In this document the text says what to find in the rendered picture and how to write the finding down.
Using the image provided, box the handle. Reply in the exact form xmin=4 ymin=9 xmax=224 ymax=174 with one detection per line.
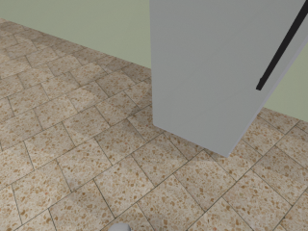
xmin=256 ymin=0 xmax=308 ymax=90

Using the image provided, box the fridge door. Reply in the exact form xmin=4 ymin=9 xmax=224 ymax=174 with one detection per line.
xmin=149 ymin=0 xmax=308 ymax=156

